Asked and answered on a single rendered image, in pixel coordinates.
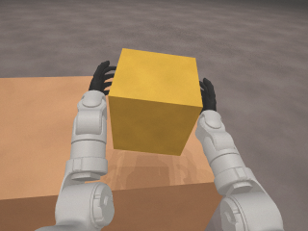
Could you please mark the robot right upper arm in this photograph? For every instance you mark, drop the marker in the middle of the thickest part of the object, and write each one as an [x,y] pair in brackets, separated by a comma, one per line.
[249,211]

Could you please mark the carton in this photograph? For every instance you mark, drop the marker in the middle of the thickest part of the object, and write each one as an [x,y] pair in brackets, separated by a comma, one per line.
[154,102]

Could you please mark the robot left upper arm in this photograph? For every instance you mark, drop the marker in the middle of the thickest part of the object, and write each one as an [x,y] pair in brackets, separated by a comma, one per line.
[83,207]

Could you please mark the left robot forearm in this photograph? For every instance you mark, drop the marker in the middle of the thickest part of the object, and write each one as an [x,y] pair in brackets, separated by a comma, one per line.
[87,161]

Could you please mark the pedestal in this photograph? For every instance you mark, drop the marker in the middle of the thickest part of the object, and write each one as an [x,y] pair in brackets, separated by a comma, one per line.
[151,191]

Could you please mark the right robot forearm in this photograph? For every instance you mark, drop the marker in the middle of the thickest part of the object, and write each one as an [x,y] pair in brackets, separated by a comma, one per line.
[231,174]

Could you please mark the left robot hand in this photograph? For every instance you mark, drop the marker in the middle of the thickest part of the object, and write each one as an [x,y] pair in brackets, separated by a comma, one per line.
[99,77]

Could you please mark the right robot hand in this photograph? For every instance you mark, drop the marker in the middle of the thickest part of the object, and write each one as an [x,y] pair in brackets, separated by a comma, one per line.
[209,101]

